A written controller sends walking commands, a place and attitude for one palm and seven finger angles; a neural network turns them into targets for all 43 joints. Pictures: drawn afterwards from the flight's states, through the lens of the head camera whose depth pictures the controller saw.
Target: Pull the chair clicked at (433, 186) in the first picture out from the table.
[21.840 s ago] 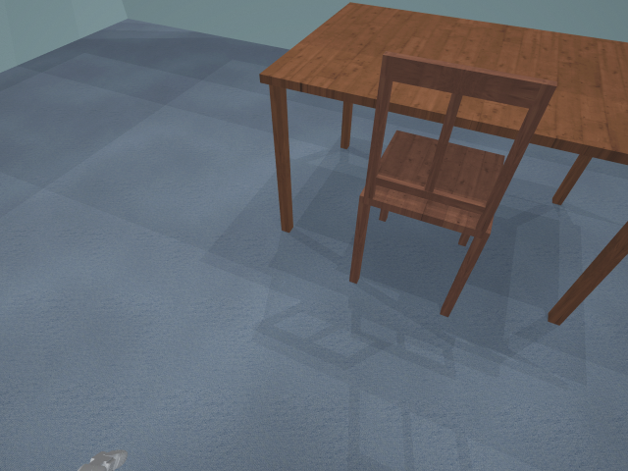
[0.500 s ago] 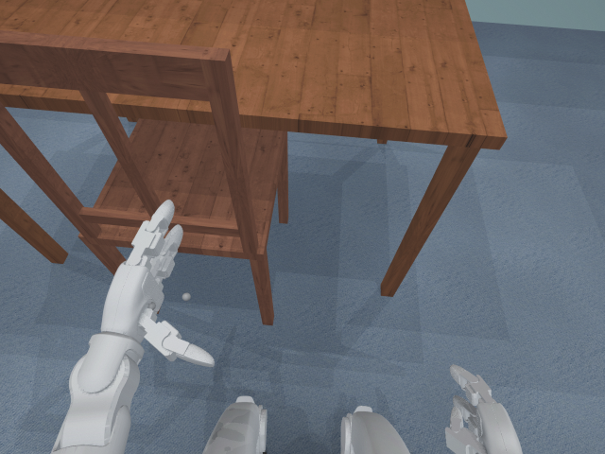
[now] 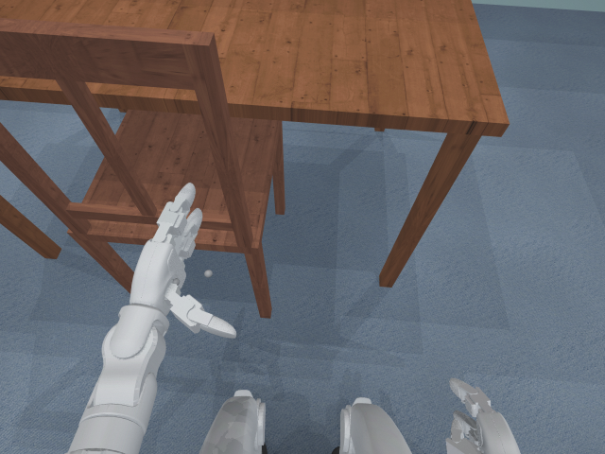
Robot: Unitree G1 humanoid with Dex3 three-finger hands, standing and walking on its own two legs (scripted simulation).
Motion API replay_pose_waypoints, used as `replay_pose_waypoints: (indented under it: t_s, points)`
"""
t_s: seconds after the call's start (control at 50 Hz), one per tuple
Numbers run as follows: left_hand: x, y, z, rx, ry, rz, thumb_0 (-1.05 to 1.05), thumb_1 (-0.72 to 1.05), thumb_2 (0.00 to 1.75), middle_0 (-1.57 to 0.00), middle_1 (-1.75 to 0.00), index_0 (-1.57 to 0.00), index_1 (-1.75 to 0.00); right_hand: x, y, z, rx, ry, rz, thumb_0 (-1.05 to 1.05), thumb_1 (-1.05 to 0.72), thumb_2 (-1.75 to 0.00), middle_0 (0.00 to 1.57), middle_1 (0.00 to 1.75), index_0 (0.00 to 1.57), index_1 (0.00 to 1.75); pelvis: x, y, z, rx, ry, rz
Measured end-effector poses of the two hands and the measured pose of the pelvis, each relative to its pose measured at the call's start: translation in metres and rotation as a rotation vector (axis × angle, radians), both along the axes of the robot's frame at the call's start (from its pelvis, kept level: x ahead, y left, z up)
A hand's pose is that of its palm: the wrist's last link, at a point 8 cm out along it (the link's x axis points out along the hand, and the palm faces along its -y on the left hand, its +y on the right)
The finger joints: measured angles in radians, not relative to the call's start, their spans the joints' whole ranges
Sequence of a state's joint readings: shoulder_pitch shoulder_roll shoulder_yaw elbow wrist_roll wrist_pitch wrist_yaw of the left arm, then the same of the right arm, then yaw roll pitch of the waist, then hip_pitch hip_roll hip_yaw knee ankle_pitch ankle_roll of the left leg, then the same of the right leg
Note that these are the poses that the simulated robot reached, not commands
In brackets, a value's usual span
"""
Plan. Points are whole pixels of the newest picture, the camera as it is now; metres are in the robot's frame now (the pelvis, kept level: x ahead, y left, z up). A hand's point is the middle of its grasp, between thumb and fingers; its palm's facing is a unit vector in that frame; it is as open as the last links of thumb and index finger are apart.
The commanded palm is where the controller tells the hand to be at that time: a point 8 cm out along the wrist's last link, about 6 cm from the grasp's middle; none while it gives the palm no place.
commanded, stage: aim the fingers beside a spindle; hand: left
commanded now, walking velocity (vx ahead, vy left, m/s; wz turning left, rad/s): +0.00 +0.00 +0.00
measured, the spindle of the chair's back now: (117, 158) +0.52 +0.30 +0.03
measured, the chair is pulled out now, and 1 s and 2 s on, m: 0.00 0.00 0.00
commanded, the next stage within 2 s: none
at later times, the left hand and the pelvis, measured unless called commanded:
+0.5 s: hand (209, 264) +0.35 +0.13 +0.03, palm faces -0.09 -0.99 -0.04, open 17.0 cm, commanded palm +0.33 +0.18 +0.03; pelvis -0.01 +0.00 -0.01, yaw +0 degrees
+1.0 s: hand (218, 268) +0.35 +0.12 +0.01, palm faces -0.14 -0.99 -0.01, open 17.0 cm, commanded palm +0.34 +0.18 +0.03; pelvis +0.00 +0.01 -0.01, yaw +0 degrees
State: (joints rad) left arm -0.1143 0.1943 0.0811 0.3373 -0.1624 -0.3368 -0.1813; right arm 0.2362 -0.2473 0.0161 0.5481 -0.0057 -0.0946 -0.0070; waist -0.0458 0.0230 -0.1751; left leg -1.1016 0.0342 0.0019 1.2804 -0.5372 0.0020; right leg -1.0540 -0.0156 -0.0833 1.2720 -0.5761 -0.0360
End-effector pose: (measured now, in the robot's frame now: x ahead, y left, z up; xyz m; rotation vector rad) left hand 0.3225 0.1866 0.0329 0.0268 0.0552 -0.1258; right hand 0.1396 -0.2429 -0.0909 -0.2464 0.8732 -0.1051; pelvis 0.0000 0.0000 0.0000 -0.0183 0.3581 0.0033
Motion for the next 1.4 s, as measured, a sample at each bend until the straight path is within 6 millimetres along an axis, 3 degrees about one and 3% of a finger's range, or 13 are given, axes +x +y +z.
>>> replay_pose_waypoints:
  t_s: [0.22,0.32,0.52,0.7,0.84,0.9,1.02,1.18,1.34,1.4]
  points:
    - [0.015,-0.016,-0.003,0.006,-0.056,-0.006,-0.02,-0.50,0.30,-0.06,-0.08,-0.06,-0.08,-0.007,0.000,-0.013,-0.002,0.032,-0.002,0.01,-0.90,-0.90,0.21,0.30,0.21,0.30,-0.006,0.001,-0.009,0.000,0.016,0.000]
    - [0.021,-0.014,-0.010,0.017,-0.020,0.006,-0.02,-0.50,0.30,-0.06,-0.09,-0.06,-0.08,-0.013,0.000,-0.016,0.010,0.050,-0.015,0.01,-0.90,-0.90,0.21,0.30,0.21,0.30,-0.008,0.000,-0.010,0.004,0.021,-0.007]
    - [0.010,-0.001,0.001,0.011,-0.047,0.025,-0.02,-0.50,0.30,-0.06,-0.08,-0.06,-0.08,-0.017,0.001,-0.013,0.010,0.068,-0.014,0.01,-0.90,-0.90,0.21,0.30,0.21,0.30,-0.006,0.001,-0.005,0.001,0.009,-0.002]
    - [0.018,-0.010,-0.018,-0.011,-0.005,-0.008,-0.02,-0.50,0.30,-0.06,-0.08,-0.06,-0.08,-0.011,-0.003,-0.010,-0.023,0.047,-0.017,0.01,-0.90,-0.90,0.21,0.30,0.21,0.30,-0.008,0.003,-0.009,-0.006,0.022,-0.001]
    - [0.020,0.000,0.001,0.012,-0.069,0.025,-0.02,-0.50,0.30,-0.06,-0.09,-0.06,-0.08,-0.010,0.002,-0.010,-0.004,0.052,-0.016,0.01,-0.90,-0.90,0.21,0.29,0.20,0.30,-0.006,0.006,-0.007,-0.003,0.018,-0.006]
    - [0.021,0.002,-0.001,0.015,-0.040,0.022,-0.02,-0.50,0.30,-0.06,-0.08,-0.06,-0.08,-0.010,0.006,-0.010,0.006,0.061,-0.010,0.01,-0.90,-0.90,0.21,0.29,0.20,0.30,-0.005,0.006,-0.006,-0.005,0.017,-0.003]
    - [0.016,-0.010,-0.020,-0.013,0.026,-0.016,-0.02,-0.50,0.30,-0.05,-0.08,-0.06,-0.08,-0.011,0.008,-0.011,0.003,0.066,-0.011,0.01,-0.90,-0.90,0.21,0.30,0.21,0.30,-0.005,0.008,-0.007,-0.007,0.025,-0.002]
    - [0.021,-0.009,0.000,0.017,-0.076,0.017,-0.02,-0.50,0.30,-0.06,-0.09,-0.06,-0.08,-0.010,0.007,-0.013,0.003,0.068,-0.012,0.01,-0.90,-0.90,0.21,0.30,0.21,0.30,-0.004,0.008,-0.007,-0.004,0.020,-0.005]
    - [0.022,-0.009,-0.018,0.004,0.028,0.005,-0.02,-0.50,0.30,-0.05,-0.08,-0.06,-0.08,-0.011,0.005,-0.013,0.008,0.079,-0.016,0.01,-0.90,-0.90,0.21,0.30,0.21,0.30,-0.004,0.005,-0.007,-0.004,0.029,-0.003]
    - [0.016,-0.015,-0.014,-0.010,0.003,-0.007,-0.02,-0.50,0.30,-0.05,-0.08,-0.06,-0.08,-0.011,0.003,-0.012,0.004,0.075,-0.023,0.01,-0.90,-0.90,0.21,0.30,0.21,0.30,-0.002,0.005,-0.006,-0.002,0.027,-0.006]
